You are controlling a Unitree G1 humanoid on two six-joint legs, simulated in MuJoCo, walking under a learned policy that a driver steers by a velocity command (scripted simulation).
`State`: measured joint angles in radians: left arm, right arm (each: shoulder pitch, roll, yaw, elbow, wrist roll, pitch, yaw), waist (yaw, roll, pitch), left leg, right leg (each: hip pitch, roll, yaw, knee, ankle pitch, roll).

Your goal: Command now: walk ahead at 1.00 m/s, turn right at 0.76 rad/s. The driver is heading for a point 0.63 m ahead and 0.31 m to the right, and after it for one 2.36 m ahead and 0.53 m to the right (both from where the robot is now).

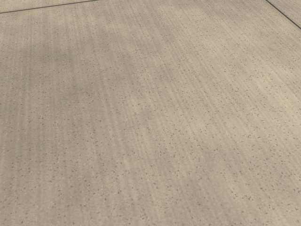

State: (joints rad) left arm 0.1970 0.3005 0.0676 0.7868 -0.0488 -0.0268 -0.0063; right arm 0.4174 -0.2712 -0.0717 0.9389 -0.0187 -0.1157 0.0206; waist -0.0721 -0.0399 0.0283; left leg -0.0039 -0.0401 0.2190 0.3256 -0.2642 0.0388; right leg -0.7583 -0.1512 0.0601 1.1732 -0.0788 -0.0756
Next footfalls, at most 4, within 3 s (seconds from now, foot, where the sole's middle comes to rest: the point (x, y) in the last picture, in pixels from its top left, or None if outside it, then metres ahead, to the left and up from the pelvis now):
0.22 right None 0.41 -0.09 -0.77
0.64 left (163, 164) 0.85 -0.08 -0.77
0.98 right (209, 184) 0.72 -0.29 -0.77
1.36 left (157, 165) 0.85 -0.05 -0.77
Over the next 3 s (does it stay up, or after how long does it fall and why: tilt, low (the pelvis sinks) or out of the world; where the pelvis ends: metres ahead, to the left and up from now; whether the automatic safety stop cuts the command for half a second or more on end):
stays up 1.31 -0.23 -0.02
